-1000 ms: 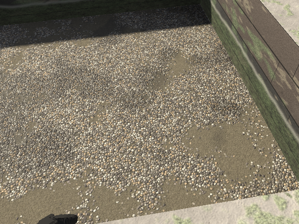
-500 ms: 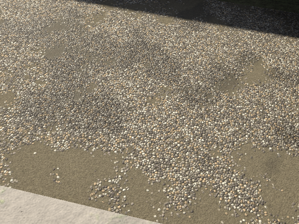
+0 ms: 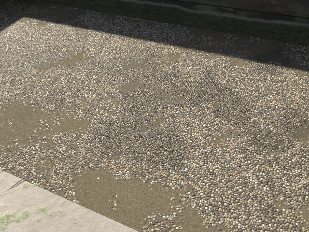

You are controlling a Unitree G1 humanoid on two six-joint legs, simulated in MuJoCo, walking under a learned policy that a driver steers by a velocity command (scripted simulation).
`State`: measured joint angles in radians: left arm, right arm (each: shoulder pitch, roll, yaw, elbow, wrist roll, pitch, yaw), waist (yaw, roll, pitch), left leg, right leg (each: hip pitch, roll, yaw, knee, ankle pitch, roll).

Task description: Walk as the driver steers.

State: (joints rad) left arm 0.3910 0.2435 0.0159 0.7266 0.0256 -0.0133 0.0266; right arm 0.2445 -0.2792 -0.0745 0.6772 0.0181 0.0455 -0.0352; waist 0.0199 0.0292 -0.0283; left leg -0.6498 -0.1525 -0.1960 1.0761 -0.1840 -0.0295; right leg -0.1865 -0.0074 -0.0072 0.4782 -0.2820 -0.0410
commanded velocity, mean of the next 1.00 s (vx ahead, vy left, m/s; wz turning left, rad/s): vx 0.48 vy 0.00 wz -0.28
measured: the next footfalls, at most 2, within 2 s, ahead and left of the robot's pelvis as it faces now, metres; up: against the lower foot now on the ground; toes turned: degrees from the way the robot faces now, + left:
left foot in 0.30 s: +0.12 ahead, +0.17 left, +0.00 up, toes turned +0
right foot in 0.78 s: +0.24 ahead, -0.09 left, +0.00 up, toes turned -16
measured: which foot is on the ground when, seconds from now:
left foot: up 0.00-0.28, down 0.30-0.78, up 0.80-1.00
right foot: down 0.00-0.32, up 0.34-0.76, down 0.78-1.00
